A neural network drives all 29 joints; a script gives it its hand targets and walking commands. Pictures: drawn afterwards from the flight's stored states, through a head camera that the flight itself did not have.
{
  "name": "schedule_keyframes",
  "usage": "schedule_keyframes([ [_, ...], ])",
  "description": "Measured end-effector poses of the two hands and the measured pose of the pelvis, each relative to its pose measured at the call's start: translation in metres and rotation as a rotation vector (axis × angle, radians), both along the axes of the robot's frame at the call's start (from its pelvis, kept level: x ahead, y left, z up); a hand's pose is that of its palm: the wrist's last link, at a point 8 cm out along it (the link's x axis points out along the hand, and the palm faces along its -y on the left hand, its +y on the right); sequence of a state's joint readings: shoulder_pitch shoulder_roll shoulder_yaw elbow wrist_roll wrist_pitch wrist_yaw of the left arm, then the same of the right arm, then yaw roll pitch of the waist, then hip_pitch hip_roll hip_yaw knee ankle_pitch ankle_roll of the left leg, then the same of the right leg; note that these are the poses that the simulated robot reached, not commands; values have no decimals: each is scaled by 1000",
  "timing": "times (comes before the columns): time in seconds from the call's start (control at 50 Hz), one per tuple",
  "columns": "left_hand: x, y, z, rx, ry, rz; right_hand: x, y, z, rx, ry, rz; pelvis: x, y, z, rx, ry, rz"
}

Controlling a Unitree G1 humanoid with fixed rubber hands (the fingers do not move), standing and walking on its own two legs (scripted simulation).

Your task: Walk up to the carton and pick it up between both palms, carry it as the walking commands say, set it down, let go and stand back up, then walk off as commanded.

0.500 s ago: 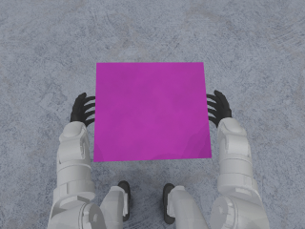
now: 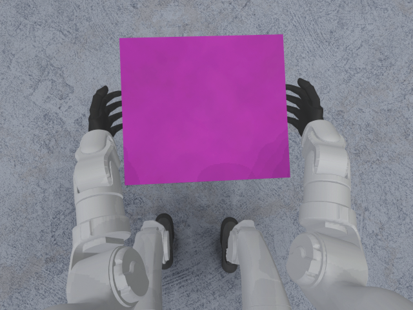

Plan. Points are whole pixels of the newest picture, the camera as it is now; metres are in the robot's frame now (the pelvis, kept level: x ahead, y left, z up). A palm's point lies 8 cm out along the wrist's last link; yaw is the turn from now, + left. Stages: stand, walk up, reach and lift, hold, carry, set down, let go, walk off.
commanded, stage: set down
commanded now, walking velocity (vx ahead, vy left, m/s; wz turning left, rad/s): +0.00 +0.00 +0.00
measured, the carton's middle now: (203, 118) +0.47 -0.01 -0.16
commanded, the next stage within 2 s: none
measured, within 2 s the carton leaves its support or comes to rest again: neither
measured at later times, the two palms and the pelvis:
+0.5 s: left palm (118, 127) +0.45 +0.18 -0.16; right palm (291, 118) +0.46 -0.20 -0.16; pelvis -0.01 +0.00 -0.08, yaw +0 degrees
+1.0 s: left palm (129, 128) +0.47 +0.18 -0.25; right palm (277, 120) +0.49 -0.20 -0.25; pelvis -0.02 +0.00 -0.14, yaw +0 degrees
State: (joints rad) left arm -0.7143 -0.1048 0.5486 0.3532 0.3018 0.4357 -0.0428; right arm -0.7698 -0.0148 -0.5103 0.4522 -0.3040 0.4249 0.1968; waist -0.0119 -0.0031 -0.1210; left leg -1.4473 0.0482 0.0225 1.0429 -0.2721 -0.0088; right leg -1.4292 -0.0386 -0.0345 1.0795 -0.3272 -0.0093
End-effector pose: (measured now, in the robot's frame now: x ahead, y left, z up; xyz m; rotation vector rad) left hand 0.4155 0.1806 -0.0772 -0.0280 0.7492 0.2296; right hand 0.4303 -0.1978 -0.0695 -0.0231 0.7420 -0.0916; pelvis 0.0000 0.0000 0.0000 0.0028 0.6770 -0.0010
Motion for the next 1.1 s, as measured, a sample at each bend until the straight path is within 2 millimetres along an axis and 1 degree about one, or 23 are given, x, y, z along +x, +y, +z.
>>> schedule_keyframes([
  [0.2, 15, -3, -37, 13, -10, 25, 14, 0, -37, -12, -7, -2, 0, 0, -31, -3, 110, -3],
  [0.38, 26, -4, -65, 2, -23, 8, 26, -1, -70, -31, -8, -15, -7, 2, -61, -1, 172, -5],
  [0.54, 32, -3, -89, -4, -32, 7, 35, -3, -93, -17, -8, 27, -15, 1, -84, 3, 194, -3],
  [0.72, 42, -3, -117, -23, -38, -16, 45, -5, -121, -25, -3, 32, -21, 0, -107, 6, 204, -8],
  [0.92, 50, -3, -155, -16, -35, -13, 55, -5, -162, -40, 7, 41, -22, -2, -129, 11, 234, -10],
  [1.1, 55, -2, -190, -12, -43, -9, 62, -3, -199, -42, 4, 44, -26, -2, -154, 13, 251, -15],
])
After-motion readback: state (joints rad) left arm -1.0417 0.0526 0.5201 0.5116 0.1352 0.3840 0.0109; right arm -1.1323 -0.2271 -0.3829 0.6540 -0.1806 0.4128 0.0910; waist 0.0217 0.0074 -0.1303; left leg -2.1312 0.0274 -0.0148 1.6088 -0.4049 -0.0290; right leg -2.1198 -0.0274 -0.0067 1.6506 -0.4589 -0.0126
